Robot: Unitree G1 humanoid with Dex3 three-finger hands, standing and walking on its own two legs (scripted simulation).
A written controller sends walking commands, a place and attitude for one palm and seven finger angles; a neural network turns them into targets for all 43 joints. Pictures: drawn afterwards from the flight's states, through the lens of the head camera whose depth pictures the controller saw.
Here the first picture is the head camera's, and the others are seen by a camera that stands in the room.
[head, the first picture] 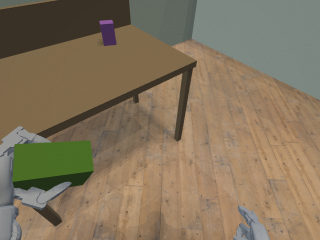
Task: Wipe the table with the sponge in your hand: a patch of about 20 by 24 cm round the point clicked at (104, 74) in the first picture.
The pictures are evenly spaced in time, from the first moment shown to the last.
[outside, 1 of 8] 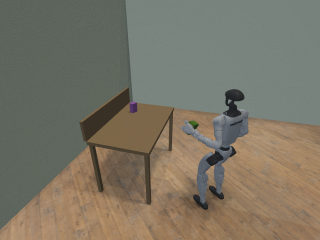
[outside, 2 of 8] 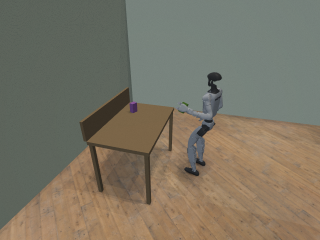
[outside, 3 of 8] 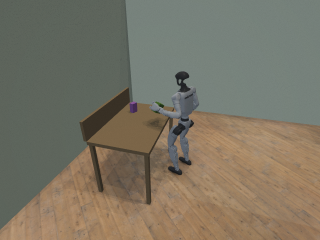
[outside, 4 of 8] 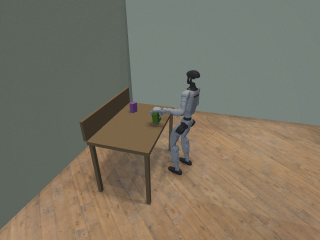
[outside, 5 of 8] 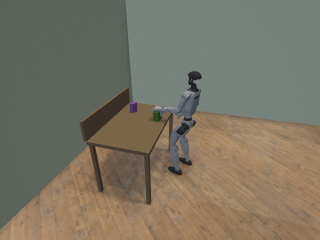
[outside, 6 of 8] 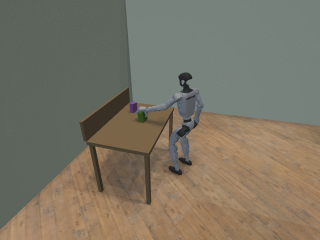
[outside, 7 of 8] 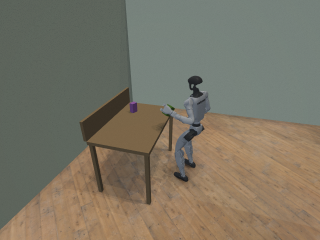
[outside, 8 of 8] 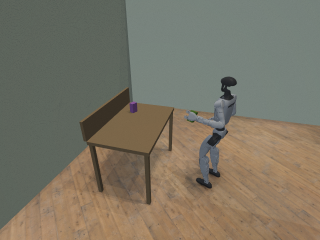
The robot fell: no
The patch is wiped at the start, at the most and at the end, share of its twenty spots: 0.00 1.00 1.00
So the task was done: yes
